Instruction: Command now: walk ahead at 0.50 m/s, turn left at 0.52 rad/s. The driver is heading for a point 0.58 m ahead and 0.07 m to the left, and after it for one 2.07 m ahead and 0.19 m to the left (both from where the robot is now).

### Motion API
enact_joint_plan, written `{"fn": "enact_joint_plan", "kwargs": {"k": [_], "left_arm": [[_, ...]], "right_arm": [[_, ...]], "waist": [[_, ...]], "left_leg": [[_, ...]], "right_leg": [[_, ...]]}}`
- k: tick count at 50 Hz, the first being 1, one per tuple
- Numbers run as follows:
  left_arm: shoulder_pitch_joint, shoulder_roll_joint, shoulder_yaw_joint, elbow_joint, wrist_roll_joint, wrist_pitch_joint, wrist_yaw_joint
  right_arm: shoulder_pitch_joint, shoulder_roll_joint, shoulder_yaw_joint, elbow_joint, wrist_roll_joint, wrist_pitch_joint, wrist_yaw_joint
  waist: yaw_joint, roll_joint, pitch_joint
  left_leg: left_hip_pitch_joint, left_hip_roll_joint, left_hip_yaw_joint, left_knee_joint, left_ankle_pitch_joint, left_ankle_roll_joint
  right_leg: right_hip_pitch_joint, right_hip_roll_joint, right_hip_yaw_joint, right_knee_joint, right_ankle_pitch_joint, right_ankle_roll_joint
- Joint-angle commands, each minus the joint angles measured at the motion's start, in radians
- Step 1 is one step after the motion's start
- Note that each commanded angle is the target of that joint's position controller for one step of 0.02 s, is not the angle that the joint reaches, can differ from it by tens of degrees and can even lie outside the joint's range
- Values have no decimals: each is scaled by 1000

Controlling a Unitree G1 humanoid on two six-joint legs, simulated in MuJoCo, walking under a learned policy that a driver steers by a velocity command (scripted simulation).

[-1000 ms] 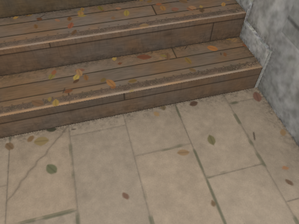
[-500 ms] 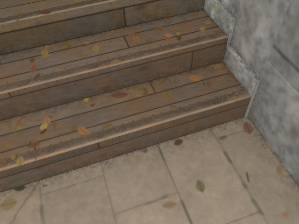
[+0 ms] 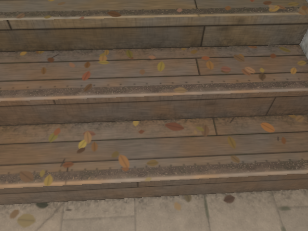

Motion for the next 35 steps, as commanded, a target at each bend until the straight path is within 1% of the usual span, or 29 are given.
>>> {"fn": "enact_joint_plan", "kwargs": {"k": [1, 2, 3, 4, 6, 8, 9, 11, 13, 15, 16, 17, 18, 19, 20, 21, 22, 23, 24, 25, 26, 27, 28, 29, 30, 32, 33, 34, 35], "left_arm": [[-14, 106, 16, -94, 21, -7, 1], [7, 99, 14, -86, 31, 11, 0], [15, 91, 12, -87, 33, 24, -3], [9, 84, 11, -91, 32, 32, -6], [-57, 82, 10, -113, 29, 38, -9], [-147, 88, 10, -140, 25, 37, -9], [-192, 78, 4, -152, 27, 32, -9], [-258, 72, -1, -171, 21, 24, -11], [-309, 75, -6, -187, 15, 16, -12], [-327, 87, -7, -200, 8, 8, -7], [-268, 77, -10, -184, 0, 7, 1], [-211, 99, -5, -170, 1, 3, 7], [-136, 125, 7, -147, 6, -4, 15], [-31, 145, 17, -121, 14, -15, 24], [86, 208, 35, -110, 38, -28, 39], [99, 301, 51, -121, 58, -19, 45], [62, 256, 58, -116, 38, -3, 35], [-4, 153, 35, -139, 26, 0, 28], [-49, 97, 19, -138, 16, -2, 22], [-51, 81, 12, -130, 18, -8, 23], [-29, 77, 11, -110, 14, -17, 25], [-11, 83, 13, -97, 13, -26, 22], [13, 90, 17, -79, 8, -37, 16], [29, 91, 19, -65, 5, -46, 11], [35, 90, 20, -58, 5, -51, 8], [40, 87, 20, -44, 1, -49, 9], [39, 83, 19, -38, -1, -46, 11], [40, 78, 16, -33, -1, -43, 13], [35, 82, 17, -32, -1, -40, 15]], "right_arm": [[111, -122, -37, -11, 26, -4, -18], [102, -115, -33, -15, 26, -10, -17], [111, -121, -35, -12, 27, -18, -15], [122, -134, -38, -6, 27, -22, -15], [153, -151, -44, 3, 25, -24, -17], [188, -153, -45, 13, 23, -22, -19], [192, -160, -47, 14, 19, -24, -23], [220, -162, -50, 20, 19, -25, -26], [239, -166, -52, 23, 14, -26, -30], [237, -172, -54, 18, 8, -27, -33], [215, -164, -54, 14, -1, -27, -39], [178, -167, -56, 1, 0, -28, -41], [148, -176, -58, -5, 3, -33, -39], [125, -173, -56, -6, 15, -38, -32], [122, -115, -37, -23, 29, -47, -27], [230, 4, -7, -57, 48, -41, -33], [275, -83, -14, -32, 14, -17, -43], [225, -113, -21, -12, -4, -2, -37], [165, -105, -19, -17, -11, 0, -24], [135, -87, -16, -26, -15, 2, -16], [132, -73, -12, -26, -25, 7, -7], [141, -54, -7, -19, -27, 12, -4], [141, -42, -3, -21, -27, 12, -4], [128, -36, -1, -24, -26, 11, -4], [112, -23, 3, -26, -28, 13, -4], [59, -20, 7, -47, -31, 14, -3], [22, -13, 13, -59, -31, 16, 0], [-10, 4, 22, -70, -29, 19, 2], [-33, 18, 31, -78, -24, 18, 3]], "waist": [[-11, 16, -89], [3, 31, -105], [10, 39, -112], [13, 46, -106], [-4, 61, -75], [-34, 72, -42], [-46, 77, -30], [-73, 84, -33], [-91, 90, -39], [-91, 96, -47], [-62, 132, -78], [-30, 116, -80], [10, 94, -99], [75, 42, -138], [119, -46, -230], [43, -281, -292], [1, -188, -288], [-4, -56, -184], [-4, -26, -102], [-6, -72, -67], [-11, -102, -54], [-16, -104, -68], [-23, -83, -87], [-27, -74, -97], [-27, -81, -102], [-25, -85, -98], [-22, -92, -88], [-17, -103, -98], [-17, -103, -94]], "left_leg": [[305, 269, -376, -300, 293, 158], [271, 247, -342, -305, 343, 156], [256, 232, -323, -309, 385, 161], [241, 218, -306, -319, 381, 161], [229, 201, -304, -346, 319, 153], [246, 193, -321, -364, 251, 138], [249, 186, -322, -358, 271, 126], [283, 175, -322, -334, 292, 111], [315, 178, -334, -295, 349, 105], [329, 189, -360, -247, 413, 90], [308, 206, -377, -214, 415, 83], [268, 201, -390, -177, 439, 65], [236, 184, -402, -100, 531, 46], [210, 124, -371, 55, 576, 22], [101, 47, -315, 292, 399, -12], [-157, -86, -193, 533, -327, -41], [-232, 1, -178, 655, -364, -33], [-231, 52, -183, 683, -271, -35], [-222, 79, -171, 651, -198, -45], [-209, 94, -161, 639, -161, -55], [-191, 96, -156, 641, -134, -66], [-178, 77, -136, 685, -120, -76], [-185, 73, -143, 686, -110, -80], [-197, 71, -146, 669, -99, -85], [-215, 64, -126, 678, -98, -92], [-238, 78, -118, 585, -71, -103], [-227, 89, -99, 511, -47, -108], [-202, 95, -72, 464, -41, -109], [-158, 104, -52, 379, -26, -108]], "right_leg": [[-276, -66, 72, -10, 77, 14], [-230, -63, 66, -29, 77, 24], [-220, -58, 57, -46, 77, 34], [-226, -57, 51, -78, 94, 43], [-271, -56, 40, -157, 160, 59], [-323, -55, 41, -261, 238, 72], [-321, -44, 39, -318, 271, 77], [-311, -22, 39, -421, 325, 77], [-288, 2, 37, -500, 344, 73], [-233, 21, 46, -568, 333, 61], [-142, 29, 54, -553, 309, 50], [-53, 40, 63, -588, 271, 38], [61, 68, 54, -627, 239, 27], [197, 72, 38, -721, 267, 9], [386, -93, 189, -780, 190, -31], [553, -394, 587, -856, 299, -131], [472, -418, 734, -870, 107, -187], [353, -364, 617, -900, -44, -173], [253, -293, 478, -943, -26, -150], [201, -247, 371, -967, 86, -132], [167, -214, 292, -977, 206, -130], [160, -203, 237, -959, 388, -144], [169, -204, 195, -948, 518, -157], [183, -203, 161, -944, 594, -165], [197, -205, 136, -934, 680, -174], [204, -198, 89, -942, 683, -173], [195, -188, 66, -949, 666, -167], [200, -186, 54, -943, 673, -164], [179, -178, 33, -942, 684, -156]]}}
